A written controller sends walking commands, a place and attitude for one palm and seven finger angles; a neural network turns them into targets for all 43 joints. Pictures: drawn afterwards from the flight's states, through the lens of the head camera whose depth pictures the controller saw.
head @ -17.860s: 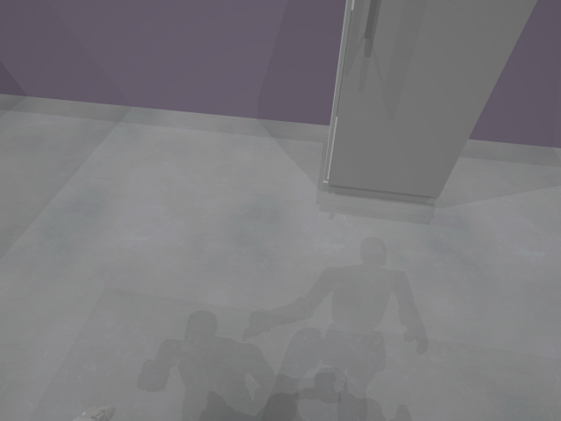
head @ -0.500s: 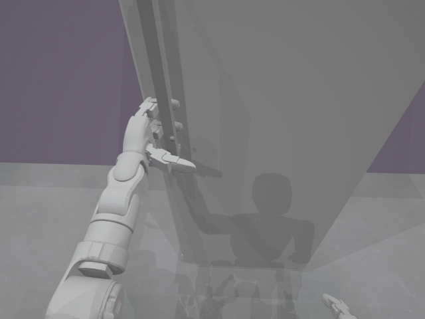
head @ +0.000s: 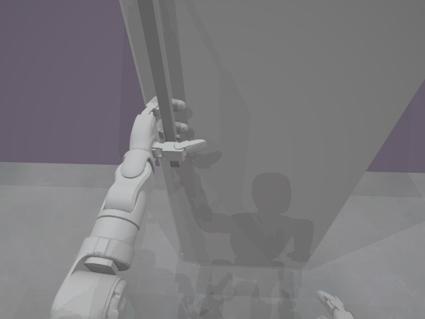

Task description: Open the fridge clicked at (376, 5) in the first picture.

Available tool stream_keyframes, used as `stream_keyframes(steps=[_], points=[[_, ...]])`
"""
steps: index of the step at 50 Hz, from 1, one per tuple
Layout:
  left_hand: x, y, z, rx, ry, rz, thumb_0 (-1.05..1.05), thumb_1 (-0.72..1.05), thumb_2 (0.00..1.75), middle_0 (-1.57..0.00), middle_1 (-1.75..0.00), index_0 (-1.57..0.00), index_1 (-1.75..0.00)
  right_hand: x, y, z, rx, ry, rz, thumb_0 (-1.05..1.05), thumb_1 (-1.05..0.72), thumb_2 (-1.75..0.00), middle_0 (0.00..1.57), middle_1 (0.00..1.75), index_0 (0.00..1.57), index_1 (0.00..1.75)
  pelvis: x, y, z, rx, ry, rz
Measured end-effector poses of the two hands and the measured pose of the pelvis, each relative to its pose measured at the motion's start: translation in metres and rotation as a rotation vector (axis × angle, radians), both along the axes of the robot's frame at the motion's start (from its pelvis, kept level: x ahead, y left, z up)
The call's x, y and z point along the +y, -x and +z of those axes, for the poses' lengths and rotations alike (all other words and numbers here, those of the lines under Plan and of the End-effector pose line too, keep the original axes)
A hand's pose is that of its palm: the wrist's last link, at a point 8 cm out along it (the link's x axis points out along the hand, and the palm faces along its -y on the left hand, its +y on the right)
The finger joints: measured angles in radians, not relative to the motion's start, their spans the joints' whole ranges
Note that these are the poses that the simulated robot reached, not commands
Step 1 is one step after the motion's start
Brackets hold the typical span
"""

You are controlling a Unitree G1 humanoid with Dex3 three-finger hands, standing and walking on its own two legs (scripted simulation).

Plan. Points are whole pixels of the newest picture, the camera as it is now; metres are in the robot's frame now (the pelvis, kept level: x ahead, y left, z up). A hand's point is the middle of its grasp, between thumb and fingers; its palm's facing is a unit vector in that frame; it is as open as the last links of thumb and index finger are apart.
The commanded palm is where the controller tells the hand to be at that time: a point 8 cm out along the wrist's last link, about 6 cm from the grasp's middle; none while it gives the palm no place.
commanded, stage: grip the handle and tug to test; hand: left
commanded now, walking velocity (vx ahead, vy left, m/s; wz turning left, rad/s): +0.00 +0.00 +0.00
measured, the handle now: (163, 73) +0.46 +0.11 +0.25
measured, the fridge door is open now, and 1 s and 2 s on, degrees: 0 0 12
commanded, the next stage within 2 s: pull the door a little, standing still in 1.04 s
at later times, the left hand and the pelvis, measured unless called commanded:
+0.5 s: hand (178, 135) +0.41 +0.09 +0.15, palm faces -0.03 -1.00 +0.00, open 5.3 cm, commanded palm +0.38 +0.15 +0.15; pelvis +0.01 +0.00 +0.00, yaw -1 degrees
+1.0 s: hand (179, 136) +0.41 +0.09 +0.15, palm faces -0.03 -1.00 +0.00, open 5.5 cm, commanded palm +0.35 +0.14 +0.15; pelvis +0.03 +0.00 +0.00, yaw -2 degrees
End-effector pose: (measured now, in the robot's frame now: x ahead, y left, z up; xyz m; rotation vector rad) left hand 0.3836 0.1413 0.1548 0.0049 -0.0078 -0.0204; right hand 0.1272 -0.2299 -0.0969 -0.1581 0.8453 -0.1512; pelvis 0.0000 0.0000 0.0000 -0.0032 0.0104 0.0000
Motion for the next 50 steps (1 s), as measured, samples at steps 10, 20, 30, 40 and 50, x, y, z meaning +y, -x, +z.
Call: stream_keyframes(steps=[10,20,30,40,50], points=[[0.001,-0.006,-0.001,0.001,0.001,-0.005,0.0,0.46,0.71,-0.4,-1.34,-0.4,-1.34,-0.003,0.003,0.0,0.01,0.004,-0.013,0.01,-0.9,-0.9,0.21,0.3,0.2,0.3,-0.001,-0.003,0.0,0.007,0.0,-0.005],[-0.001,-0.006,-0.001,-0.009,0.006,-0.004,0.01,0.74,0.83,-0.43,-1.39,-0.42,-1.39,-0.004,0.002,-0.001,0.017,0.002,-0.016,0.01,-0.9,-0.9,0.2,0.3,0.2,0.3,0.0,-0.006,0.001,0.01,0.0,-0.008],[0.0,-0.007,-0.001,-0.005,0.012,-0.012,0.01,0.74,0.82,-0.42,-1.4,-0.42,-1.4,-0.005,-0.004,0.003,-0.003,-0.001,-0.023,0.01,-0.9,-0.9,0.21,0.3,0.2,0.3,-0.002,-0.009,0.001,0.006,0.0,-0.016],[-0.001,-0.005,-0.001,-0.006,0.014,-0.007,0.01,0.76,0.81,-0.39,-1.4,-0.4,-1.4,-0.007,-0.012,0.006,-0.021,-0.009,-0.03,0.01,-0.9,-0.9,0.21,0.3,0.2,0.3,-0.002,-0.014,0.002,0.007,-0.001,-0.027],[-0.002,-0.003,-0.001,-0.009,0.01,-0.009,0.01,0.77,0.78,-0.36,-1.4,-0.35,-1.4,-0.008,-0.027,0.008,-0.024,-0.021,-0.032,0.01,-0.9,-0.9,0.2,0.3,0.2,0.3,-0.003,-0.029,0.003,0.011,-0.001,-0.037]])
